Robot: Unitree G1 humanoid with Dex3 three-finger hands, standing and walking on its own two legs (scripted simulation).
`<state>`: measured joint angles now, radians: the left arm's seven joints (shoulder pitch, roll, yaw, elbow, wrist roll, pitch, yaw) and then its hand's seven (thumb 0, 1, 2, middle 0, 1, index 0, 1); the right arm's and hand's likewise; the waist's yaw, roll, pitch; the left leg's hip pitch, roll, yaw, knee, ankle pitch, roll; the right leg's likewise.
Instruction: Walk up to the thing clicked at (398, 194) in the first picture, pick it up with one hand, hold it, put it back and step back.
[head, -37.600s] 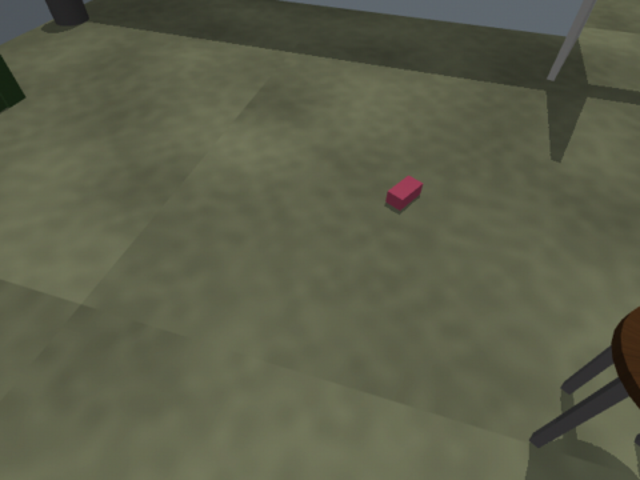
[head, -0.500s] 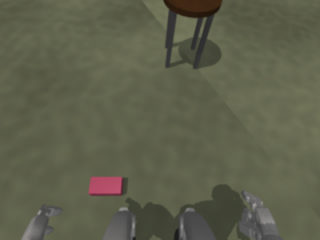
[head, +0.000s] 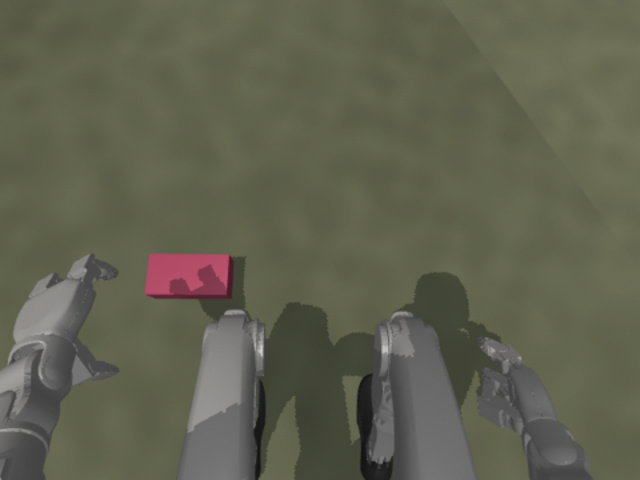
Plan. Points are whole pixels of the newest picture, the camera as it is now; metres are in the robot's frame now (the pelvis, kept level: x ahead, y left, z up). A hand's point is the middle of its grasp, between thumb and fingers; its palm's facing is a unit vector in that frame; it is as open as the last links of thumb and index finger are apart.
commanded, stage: rise first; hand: left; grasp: from above
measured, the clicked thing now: (191, 277) +0.41 +0.27 -0.44
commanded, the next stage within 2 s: approach in 1.68 s
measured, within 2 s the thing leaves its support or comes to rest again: neither
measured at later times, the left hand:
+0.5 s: hand (123, 301) +0.33 +0.32 -0.25, palm faces -0.47 -0.17 -0.87, open 14.1 cm
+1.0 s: hand (140, 288) +0.36 +0.31 -0.30, palm faces -0.47 -0.07 -0.88, open 14.1 cm
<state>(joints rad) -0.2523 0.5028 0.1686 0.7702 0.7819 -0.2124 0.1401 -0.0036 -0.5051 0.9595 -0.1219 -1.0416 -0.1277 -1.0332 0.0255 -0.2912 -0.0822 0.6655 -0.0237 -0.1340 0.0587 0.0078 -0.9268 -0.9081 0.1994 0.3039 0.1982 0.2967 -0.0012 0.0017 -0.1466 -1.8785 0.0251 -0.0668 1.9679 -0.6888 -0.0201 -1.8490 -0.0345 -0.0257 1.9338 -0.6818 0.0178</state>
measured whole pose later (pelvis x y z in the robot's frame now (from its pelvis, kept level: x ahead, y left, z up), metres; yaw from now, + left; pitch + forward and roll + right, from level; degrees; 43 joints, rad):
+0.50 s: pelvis -0.03 +0.01 -0.09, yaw -3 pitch +32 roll -7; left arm -0.55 0.65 0.16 1.10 1.12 -0.36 0.30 0.00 -0.52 1.04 -0.10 -0.95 -0.08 -0.96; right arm 0.11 -0.28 -0.04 0.76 -0.08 -0.06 0.10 0.01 -0.90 -0.90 0.20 0.30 0.20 0.30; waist -0.08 -0.01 -0.11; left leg -2.17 0.01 -0.11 2.26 -0.66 0.00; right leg -2.11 -0.03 -0.05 2.19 -0.64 0.04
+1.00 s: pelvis -0.02 +0.01 -0.13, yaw -3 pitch +33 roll -6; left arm -0.65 0.67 0.15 1.23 1.27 -0.37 0.42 0.00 -0.50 1.00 -0.11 -0.93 -0.10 -0.94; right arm 0.06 -0.27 -0.05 0.79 -0.14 -0.04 0.13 0.00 -0.91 -0.90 0.20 0.30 0.20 0.30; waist -0.10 -0.03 -0.08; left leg -2.26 0.01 -0.12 2.37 -0.69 -0.01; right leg -2.20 -0.02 -0.04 2.30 -0.68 0.04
